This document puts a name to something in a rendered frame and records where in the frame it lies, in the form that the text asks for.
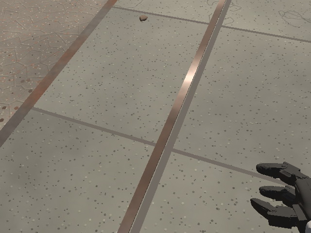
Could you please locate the right robot hand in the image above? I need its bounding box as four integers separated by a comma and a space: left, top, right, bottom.
250, 161, 311, 233

